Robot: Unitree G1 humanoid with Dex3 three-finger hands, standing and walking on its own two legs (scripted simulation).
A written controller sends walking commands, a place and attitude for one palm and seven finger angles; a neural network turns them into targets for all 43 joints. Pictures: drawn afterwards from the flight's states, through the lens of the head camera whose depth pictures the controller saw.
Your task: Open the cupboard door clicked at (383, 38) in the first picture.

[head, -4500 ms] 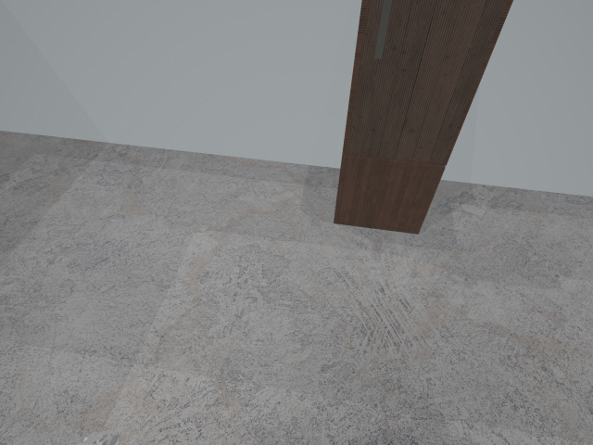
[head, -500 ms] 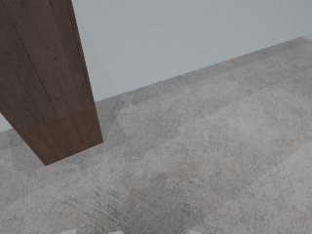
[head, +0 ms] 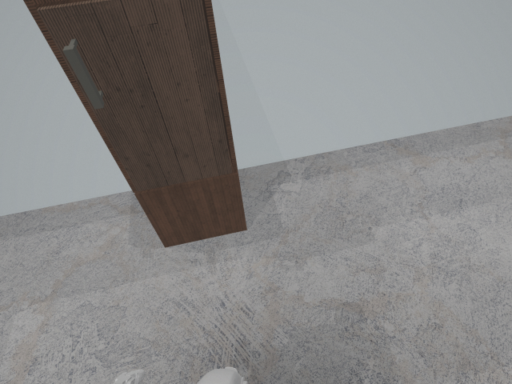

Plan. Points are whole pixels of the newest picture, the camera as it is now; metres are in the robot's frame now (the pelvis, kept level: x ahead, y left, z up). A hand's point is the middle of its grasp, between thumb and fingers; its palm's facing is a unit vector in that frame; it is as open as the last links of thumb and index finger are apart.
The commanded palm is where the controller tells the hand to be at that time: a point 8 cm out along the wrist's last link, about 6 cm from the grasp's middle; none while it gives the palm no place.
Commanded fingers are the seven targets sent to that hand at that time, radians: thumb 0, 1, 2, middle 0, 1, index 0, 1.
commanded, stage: turn to face it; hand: left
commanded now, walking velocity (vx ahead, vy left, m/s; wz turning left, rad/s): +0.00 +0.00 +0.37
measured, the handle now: (86, 74) +0.75 +0.43 +0.11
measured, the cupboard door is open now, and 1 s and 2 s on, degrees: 0 0 0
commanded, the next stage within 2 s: take the last steps up to it in 0.22 s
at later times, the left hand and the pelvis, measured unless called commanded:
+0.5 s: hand out of the picture -0.06 +0.25 -0.17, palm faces +0.24 -0.95 -0.21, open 7.4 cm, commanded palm none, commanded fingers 0.00 0.90 0.90 -0.20 -0.30 -0.20 -0.30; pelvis -0.02 +0.05 +0.01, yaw +11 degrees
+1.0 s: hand out of the picture +0.13 +0.22 -0.15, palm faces +0.28 -0.94 -0.19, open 7.3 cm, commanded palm none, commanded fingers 0.00 0.90 0.90 -0.20 -0.30 -0.20 -0.30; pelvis +0.09 +0.03 +0.00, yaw +14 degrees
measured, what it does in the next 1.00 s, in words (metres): steps on the spot: left foot, then right foot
